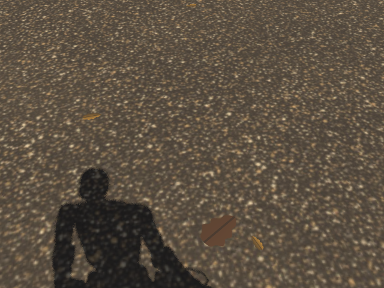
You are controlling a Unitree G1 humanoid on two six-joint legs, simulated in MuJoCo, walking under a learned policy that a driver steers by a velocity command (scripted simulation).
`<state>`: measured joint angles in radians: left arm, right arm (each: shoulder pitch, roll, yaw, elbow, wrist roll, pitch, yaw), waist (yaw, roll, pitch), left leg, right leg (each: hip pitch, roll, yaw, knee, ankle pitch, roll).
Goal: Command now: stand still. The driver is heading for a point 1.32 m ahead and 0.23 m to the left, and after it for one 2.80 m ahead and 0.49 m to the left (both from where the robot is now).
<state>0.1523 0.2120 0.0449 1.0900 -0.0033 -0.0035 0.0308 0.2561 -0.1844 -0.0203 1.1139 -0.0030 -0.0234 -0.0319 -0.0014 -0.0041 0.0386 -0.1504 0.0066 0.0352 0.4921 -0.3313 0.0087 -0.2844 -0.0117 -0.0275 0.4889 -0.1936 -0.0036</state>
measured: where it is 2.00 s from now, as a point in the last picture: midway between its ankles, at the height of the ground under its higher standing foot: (148, 196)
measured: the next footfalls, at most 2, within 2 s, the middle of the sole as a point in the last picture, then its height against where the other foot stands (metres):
left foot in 1.08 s outside the picture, level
right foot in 1.62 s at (187, 201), level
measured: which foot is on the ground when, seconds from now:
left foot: down 0.00-0.56, up 0.58-1.00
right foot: down 0.00-1.00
